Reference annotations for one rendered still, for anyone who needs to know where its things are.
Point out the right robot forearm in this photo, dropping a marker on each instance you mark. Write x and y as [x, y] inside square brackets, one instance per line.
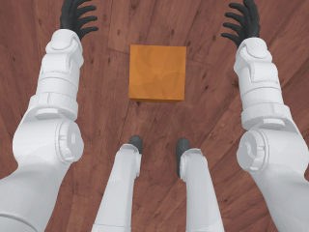
[260, 90]

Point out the left robot hand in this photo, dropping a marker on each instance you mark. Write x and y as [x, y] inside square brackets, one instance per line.
[70, 17]

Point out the left robot forearm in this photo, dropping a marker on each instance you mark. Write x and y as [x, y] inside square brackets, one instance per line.
[58, 80]

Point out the left robot upper arm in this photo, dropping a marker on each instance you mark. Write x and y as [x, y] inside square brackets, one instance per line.
[44, 151]

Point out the right robot foot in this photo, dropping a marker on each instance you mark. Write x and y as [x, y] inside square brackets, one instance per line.
[181, 146]

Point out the carton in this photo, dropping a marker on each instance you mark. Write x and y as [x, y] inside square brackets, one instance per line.
[156, 73]

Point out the right robot hand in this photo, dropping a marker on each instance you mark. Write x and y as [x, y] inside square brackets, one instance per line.
[249, 22]

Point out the left robot thigh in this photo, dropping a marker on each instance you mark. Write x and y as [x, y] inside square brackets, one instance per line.
[114, 212]

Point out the right robot upper arm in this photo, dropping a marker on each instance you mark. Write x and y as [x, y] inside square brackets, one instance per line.
[277, 160]

